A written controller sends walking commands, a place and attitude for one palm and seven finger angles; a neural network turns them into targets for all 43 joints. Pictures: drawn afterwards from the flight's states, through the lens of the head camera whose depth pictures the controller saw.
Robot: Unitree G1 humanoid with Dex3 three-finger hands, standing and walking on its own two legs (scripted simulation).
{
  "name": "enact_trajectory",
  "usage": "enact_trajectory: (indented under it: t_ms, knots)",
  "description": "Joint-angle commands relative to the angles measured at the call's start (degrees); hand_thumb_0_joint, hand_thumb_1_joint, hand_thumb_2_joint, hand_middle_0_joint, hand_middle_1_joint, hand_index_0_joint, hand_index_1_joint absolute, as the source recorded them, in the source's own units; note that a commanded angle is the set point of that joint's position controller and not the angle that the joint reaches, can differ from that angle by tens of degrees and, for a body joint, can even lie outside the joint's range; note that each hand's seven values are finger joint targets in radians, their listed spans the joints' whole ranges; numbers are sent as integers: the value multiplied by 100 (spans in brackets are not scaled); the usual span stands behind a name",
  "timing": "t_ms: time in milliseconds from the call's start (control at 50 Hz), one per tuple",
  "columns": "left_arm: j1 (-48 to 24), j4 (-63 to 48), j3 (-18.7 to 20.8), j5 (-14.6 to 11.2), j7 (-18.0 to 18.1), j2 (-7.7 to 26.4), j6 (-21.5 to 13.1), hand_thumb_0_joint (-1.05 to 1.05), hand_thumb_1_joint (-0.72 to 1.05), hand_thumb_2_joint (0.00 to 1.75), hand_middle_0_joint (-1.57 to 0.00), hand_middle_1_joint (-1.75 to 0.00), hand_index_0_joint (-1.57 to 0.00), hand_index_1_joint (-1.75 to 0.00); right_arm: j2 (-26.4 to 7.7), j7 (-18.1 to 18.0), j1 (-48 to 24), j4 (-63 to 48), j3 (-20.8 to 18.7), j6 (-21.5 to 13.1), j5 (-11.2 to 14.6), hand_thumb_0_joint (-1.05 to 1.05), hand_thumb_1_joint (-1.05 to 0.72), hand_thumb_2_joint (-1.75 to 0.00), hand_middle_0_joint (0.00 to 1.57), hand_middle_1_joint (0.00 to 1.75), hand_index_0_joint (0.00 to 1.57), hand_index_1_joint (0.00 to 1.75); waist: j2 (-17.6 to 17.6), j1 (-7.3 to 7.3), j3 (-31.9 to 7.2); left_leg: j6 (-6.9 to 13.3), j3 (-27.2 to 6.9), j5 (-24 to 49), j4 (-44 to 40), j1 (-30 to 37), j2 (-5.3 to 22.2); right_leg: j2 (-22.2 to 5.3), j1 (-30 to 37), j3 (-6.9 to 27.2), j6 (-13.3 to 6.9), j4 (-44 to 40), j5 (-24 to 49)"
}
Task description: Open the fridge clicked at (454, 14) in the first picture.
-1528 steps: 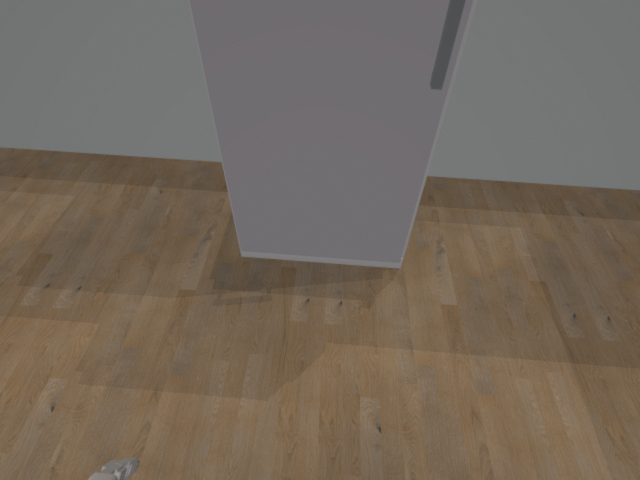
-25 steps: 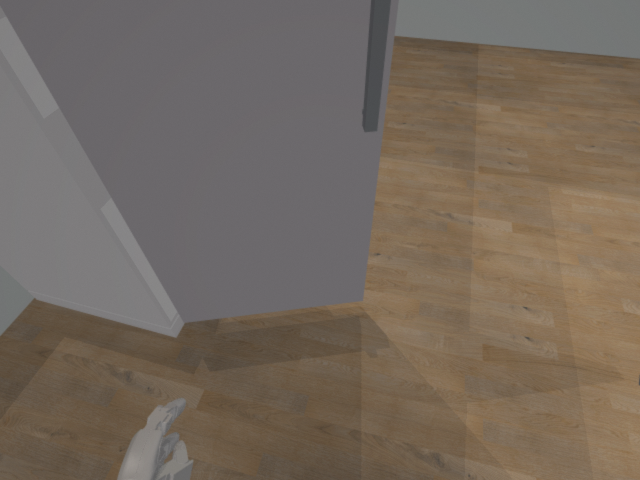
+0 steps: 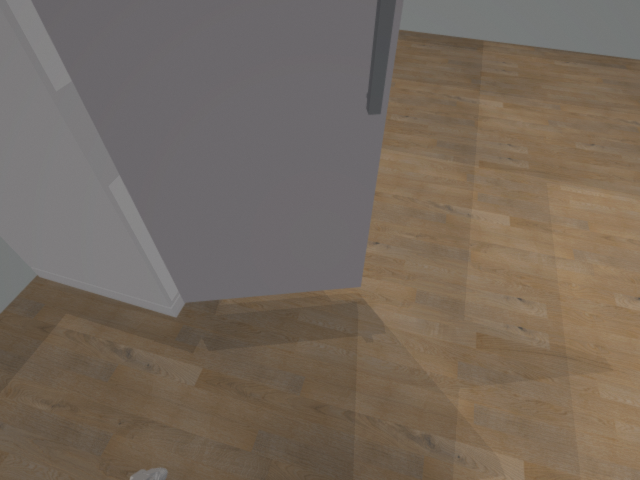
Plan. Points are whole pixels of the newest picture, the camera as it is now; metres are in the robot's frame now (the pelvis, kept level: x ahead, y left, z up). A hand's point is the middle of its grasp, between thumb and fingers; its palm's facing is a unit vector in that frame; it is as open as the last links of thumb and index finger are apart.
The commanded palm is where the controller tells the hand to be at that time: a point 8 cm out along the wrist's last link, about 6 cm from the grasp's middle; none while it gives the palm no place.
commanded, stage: let the arm hang, fingers relaxed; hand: right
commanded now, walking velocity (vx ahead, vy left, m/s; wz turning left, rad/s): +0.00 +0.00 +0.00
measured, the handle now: (382, 11) +0.79 -0.04 +0.23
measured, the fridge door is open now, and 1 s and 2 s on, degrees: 67 67 67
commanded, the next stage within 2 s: look to check the result in 0.80 s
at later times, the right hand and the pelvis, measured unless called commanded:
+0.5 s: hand out of the picture +0.05 -0.27 -0.15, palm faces -0.01 +0.94 -0.34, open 7.4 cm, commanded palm none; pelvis -0.01 -0.02 +0.01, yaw +0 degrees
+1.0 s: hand out of the picture +0.12 -0.25 -0.14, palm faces -0.03 +0.95 -0.31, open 7.4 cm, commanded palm none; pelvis +0.04 -0.01 +0.02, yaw +0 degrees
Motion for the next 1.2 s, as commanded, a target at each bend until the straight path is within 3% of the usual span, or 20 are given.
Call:
enact_trajectory:
  t_ms: [0,80,100,120,180,340,500,560,620,740,980,1180]
  knots:
    - [-112,-123,215,-8,89,623,-72,0,90,90,-20,-30,-20,-30,-1159,-130,-282,53,-368,-322,45,0,-90,-90,20,30,20,30,-762,-106,-219,216,-932,-975,-1185,426,493,-483,-245,749,-62,-1048,-706]
    - [250,225,307,-6,136,612,-39,0,90,90,-20,-30,-20,-30,-1184,-136,-132,616,-456,-354,47,0,-90,-90,20,30,20,30,-1028,-127,-309,280,-934,-1269,-1406,672,480,-475,-416,720,-94,-1078,-1196]
    - [298,303,328,-9,145,611,-38,0,90,90,-20,-30,-20,-30,-1185,-134,-120,738,-464,-364,50,0,-90,-90,20,30,20,30,-981,-141,-264,296,-952,-1298,-1456,644,483,-464,-427,729,-101,-1058,-1199]
    - [383,319,360,-24,156,670,-30,0,90,90,-20,-30,-20,-30,-1224,-138,-142,803,-477,-374,44,0,-90,-90,20,30,20,30,-626,-121,-218,307,-951,-1396,-1544,569,480,-498,-356,741,-109,-1019,-1176]
    - [663,546,400,-35,183,685,-74,0,90,90,-20,-30,-20,-30,-1215,-132,-266,1047,-484,-408,56,0,-90,-90,20,30,20,30,-214,-63,-234,356,-993,-1282,-1615,543,555,-523,-212,747,-140,-974,-849]
    - [501,803,465,-35,181,992,-144,0,90,90,-20,-30,-20,-30,-1422,-125,-441,1414,-516,-410,50,0,-90,-90,20,30,20,30,-34,-150,170,275,-855,-1144,-1522,568,437,-700,-367,1015,-189,-1490,-1114]
    - [-47,903,433,-59,144,1241,-245,0,90,90,-20,-30,-20,-30,-1588,-108,-749,1515,-472,-453,63,0,-90,-90,20,30,20,30,-295,-210,-80,177,-721,-180,-1315,999,436,-861,-98,1184,-144,-1877,-644]
    - [-218,915,424,-67,126,1296,-245,0,90,90,-20,-30,-20,-30,-1655,-102,-873,1533,-442,-473,61,0,-90,-90,20,30,20,30,-179,-189,-50,143,-731,-75,-1398,999,483,-832,17,1130,-116,-1905,-476]
    - [-340,939,396,-83,125,1348,-259,0,90,90,-20,-30,-20,-30,-1684,-103,-972,1530,-417,-496,69,0,-90,-90,20,30,20,30,-62,-167,-134,128,-722,235,-1434,1030,506,-829,265,1059,-100,-1835,88]
    - [-563,985,354,-96,129,1423,-288,0,90,90,-20,-30,-20,-30,-1756,-109,-1130,1567,-389,-533,87,0,-90,-90,20,30,20,30,-146,-121,-461,103,-703,897,-1452,1189,606,-821,810,888,-46,-1683,1158]
    - [-763,1020,311,-111,164,1491,-260,0,90,90,-20,-30,-20,-30,-1805,-124,-1211,1633,-373,-548,109,0,-90,-90,20,30,20,30,-248,-86,-652,132,-678,1521,-1509,1435,647,-835,1210,782,14,-1619,1790]
    - [-709,1053,305,-118,192,1489,-244,0,90,90,-20,-30,-20,-30,-1809,-153,-1197,1650,-378,-556,117,0,-90,-90,20,30,20,30,-80,-88,-725,158,-645,1996,-1501,1599,670,-858,1386,711,29,-1575,2142]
